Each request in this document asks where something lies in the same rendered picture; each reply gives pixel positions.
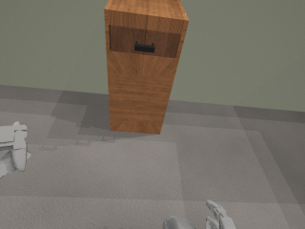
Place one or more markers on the robot right hand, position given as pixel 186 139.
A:
pixel 219 212

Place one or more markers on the cabinet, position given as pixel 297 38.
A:
pixel 140 85

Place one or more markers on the right robot thigh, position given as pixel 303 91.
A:
pixel 177 223

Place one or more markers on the drawer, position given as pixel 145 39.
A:
pixel 123 39

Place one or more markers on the robot left hand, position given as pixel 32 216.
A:
pixel 12 138

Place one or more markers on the handle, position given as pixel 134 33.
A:
pixel 144 48

